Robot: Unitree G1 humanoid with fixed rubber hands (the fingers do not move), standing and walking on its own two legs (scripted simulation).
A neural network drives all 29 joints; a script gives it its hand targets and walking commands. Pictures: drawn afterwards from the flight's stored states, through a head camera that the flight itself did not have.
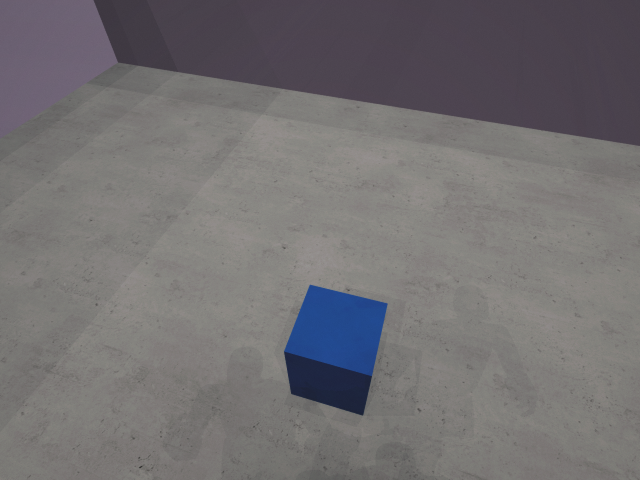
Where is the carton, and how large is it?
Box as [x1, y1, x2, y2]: [284, 285, 387, 415]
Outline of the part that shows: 310,285 284,350 291,393 362,415 387,303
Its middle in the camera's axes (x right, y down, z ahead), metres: +0.05 +0.32 +1.16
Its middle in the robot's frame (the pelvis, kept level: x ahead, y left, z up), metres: +0.59 -0.01 -0.61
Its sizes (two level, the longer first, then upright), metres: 0.231 0.220 0.294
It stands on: the floor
